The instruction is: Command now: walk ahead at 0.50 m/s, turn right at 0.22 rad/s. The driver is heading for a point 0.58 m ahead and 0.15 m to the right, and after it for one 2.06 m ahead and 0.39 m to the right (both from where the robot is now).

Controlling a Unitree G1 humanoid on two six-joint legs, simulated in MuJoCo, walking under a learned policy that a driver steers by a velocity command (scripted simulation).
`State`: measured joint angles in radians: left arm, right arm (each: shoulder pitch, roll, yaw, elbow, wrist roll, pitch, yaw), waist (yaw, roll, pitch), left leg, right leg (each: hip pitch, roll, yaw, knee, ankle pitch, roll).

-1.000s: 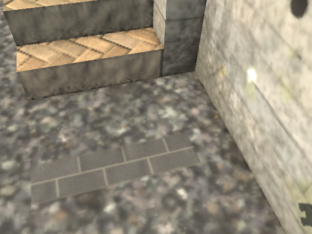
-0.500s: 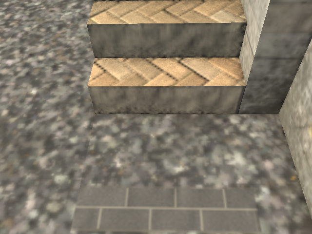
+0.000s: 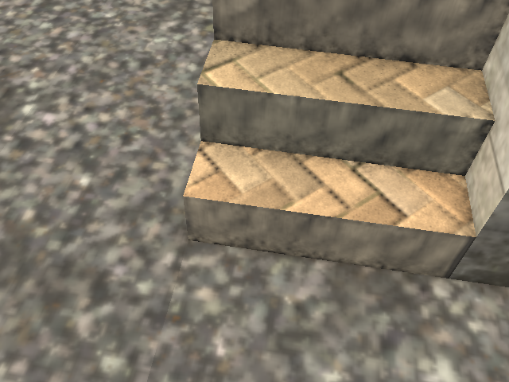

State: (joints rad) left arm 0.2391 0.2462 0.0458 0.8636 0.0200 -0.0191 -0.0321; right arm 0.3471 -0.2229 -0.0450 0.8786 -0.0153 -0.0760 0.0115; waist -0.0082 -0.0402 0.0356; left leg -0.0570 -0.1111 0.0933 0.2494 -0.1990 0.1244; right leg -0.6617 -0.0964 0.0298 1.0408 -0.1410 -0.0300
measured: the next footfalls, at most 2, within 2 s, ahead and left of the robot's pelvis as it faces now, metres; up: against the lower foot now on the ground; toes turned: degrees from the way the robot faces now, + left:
right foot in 0.28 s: +0.30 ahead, -0.10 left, +0.00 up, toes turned -13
left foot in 0.76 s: +0.66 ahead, -0.04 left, +0.00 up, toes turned -23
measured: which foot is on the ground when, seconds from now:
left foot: down 0.00-0.30, up 0.32-0.74, down 0.76-1.00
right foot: up 0.00-0.26, down 0.28-0.76, up 0.78-1.00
